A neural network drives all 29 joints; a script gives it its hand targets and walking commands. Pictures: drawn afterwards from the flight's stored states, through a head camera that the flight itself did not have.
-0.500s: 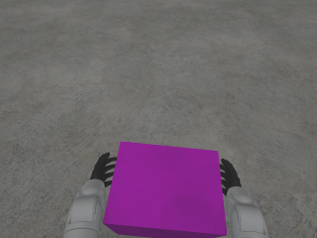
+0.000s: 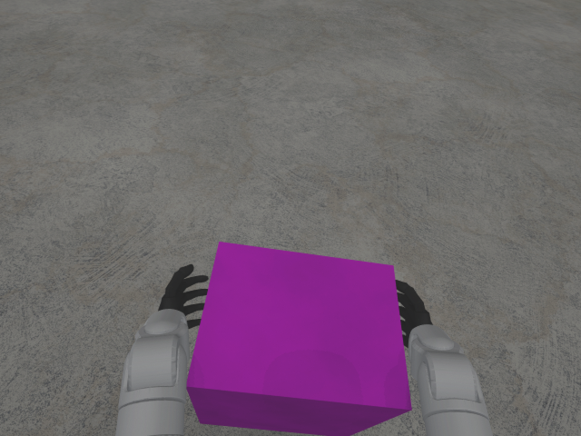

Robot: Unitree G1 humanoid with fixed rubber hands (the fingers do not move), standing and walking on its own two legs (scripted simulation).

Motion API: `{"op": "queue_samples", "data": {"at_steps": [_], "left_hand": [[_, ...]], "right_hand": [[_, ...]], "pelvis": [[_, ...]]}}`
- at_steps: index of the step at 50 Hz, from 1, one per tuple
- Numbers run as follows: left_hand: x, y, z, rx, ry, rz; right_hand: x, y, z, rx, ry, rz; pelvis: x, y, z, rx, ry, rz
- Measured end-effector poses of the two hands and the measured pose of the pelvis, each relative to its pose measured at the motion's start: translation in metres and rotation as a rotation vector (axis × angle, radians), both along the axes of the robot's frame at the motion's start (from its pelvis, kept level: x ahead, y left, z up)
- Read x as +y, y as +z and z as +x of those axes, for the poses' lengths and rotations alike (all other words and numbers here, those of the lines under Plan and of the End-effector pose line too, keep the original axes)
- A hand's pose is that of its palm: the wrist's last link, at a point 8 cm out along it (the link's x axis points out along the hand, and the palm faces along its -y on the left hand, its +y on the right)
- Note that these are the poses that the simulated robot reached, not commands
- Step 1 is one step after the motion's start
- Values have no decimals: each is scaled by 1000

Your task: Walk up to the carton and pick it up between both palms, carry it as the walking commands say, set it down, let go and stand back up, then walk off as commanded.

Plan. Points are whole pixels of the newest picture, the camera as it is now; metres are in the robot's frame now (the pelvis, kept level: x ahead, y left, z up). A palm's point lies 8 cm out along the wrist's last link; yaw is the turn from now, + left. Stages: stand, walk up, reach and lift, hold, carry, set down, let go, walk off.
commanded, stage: hold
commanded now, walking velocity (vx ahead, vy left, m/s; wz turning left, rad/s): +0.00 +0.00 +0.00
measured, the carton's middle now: (289, 350) +0.26 +0.02 -0.07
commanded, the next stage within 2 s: set down in 0.26 s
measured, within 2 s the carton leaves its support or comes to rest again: neither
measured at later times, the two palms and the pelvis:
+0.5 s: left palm (162, 348) +0.22 +0.19 +0.00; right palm (406, 326) +0.28 -0.14 +0.01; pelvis -0.03 -0.03 -0.01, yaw +2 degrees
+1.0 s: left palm (170, 358) +0.24 +0.20 -0.08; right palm (385, 339) +0.29 -0.14 -0.07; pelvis -0.04 -0.01 -0.03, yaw +3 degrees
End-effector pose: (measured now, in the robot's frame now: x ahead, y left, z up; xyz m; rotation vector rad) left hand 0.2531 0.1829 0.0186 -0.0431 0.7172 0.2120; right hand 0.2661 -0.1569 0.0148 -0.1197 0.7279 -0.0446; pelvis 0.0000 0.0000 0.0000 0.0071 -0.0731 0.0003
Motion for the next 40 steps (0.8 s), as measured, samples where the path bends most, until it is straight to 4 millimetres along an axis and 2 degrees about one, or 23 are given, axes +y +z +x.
{"op": "queue_samples", "data": {"at_steps": [6, 14, 20, 24, 29, 34, 40], "left_hand": [[-3, -2, -11, 19, 3, 17], [-13, 2, -20, -7, 14, 12], [-5, -5, -33, -28, 95, -16], [5, -15, -36, -11, 119, -14], [13, -25, -26, -8, 95, -8], [12, -40, -18, 9, 70, -10], [6, -64, -20, 44, 64, -8]], "right_hand": [[-3, -4, -6, 17, 18, -4], [-13, 2, -12, -7, 13, 8], [-2, 4, 1, -24, 67, 16], [10, -4, 10, -6, 91, 21], [17, -15, 15, -4, 71, 30], [15, -29, 16, 11, 51, 23], [9, -52, 12, 44, 42, 18]], "pelvis": [[-4, 0, -6, 3, 7, 0], [-18, -1, -20, -20, 25, -1], [-29, -4, -29, -16, 8, 6], [-33, -7, -34, -16, 34, 1], [-33, -10, -32, 9, 54, -7], [-27, -11, -27, 59, 61, -12], [-20, -13, -23, 139, 51, -14]]}}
